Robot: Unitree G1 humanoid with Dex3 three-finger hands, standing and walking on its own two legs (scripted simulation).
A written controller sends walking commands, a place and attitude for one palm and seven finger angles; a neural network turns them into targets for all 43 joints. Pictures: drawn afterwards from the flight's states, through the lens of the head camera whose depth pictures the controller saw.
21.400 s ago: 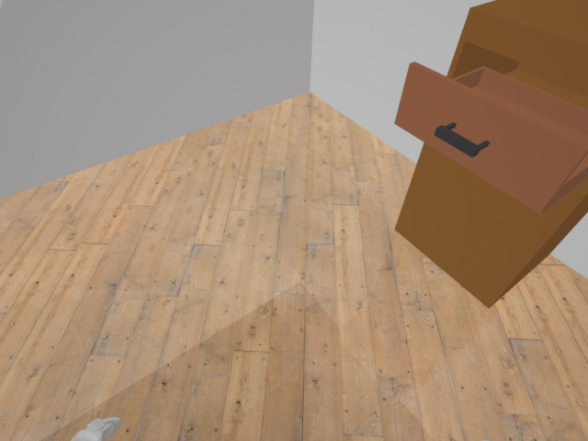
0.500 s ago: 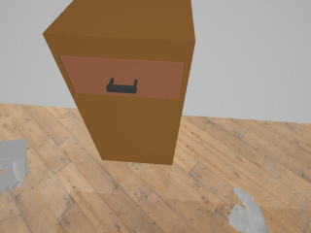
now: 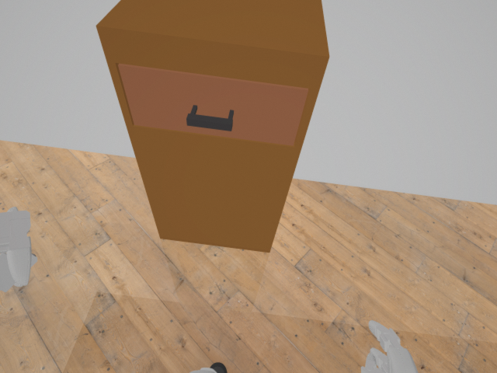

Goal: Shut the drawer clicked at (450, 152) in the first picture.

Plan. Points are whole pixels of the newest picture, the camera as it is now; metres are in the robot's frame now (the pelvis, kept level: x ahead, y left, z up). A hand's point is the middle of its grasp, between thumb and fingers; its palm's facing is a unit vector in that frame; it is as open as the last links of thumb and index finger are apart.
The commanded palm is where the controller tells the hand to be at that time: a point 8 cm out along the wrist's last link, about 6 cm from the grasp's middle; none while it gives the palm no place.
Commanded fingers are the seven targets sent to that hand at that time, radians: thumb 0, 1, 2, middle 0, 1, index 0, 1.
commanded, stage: step back with the hand held close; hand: left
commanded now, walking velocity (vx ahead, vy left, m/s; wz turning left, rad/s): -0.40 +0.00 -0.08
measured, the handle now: (211, 117) +0.68 +0.13 -0.02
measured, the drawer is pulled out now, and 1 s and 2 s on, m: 0.00 0.00 0.00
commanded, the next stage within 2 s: stop stepping back and stand still in 0.22 s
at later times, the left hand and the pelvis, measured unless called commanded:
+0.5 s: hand out of the picture +0.09 +0.25 +0.16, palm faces +0.40 -0.85 -0.35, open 3.2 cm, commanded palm +0.04 +0.28 +0.18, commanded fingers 0.00 0.90 0.90 -1.40 -1.60 -1.40 -1.60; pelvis -0.10 +0.00 -0.01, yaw -2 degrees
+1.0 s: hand out of the picture +0.05 +0.26 +0.15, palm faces +0.40 -0.85 -0.34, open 3.3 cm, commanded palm -0.03 +0.29 +0.18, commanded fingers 0.00 0.90 0.90 -1.40 -1.60 -1.40 -1.60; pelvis -0.17 +0.02 -0.01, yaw +0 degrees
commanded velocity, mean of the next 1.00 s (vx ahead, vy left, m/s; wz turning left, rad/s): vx -0.01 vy -0.03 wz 0.00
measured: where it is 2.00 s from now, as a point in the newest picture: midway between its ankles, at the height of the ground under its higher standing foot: outside the picture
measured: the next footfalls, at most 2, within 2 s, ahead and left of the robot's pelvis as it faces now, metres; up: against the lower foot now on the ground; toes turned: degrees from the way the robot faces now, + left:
right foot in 0.12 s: -0.09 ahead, -0.09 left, +0.00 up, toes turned -3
left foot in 0.40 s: +0.04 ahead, +0.07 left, +0.00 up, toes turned -3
